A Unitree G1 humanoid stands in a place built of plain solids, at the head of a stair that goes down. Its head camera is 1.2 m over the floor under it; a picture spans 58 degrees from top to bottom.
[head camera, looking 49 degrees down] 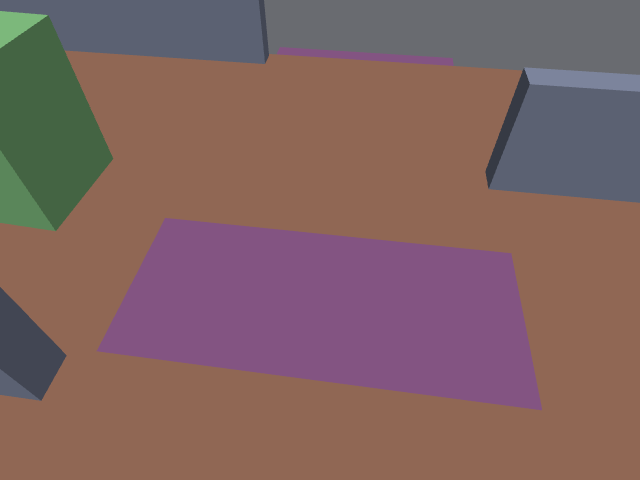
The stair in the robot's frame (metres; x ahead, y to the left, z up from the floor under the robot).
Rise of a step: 0.12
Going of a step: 0.67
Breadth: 1.43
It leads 8 degrees to the right of straight ahead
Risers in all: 3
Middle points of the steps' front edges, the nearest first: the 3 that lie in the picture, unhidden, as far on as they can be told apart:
0.52 0.04 0.00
1.18 -0.05 -0.12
1.84 -0.14 -0.24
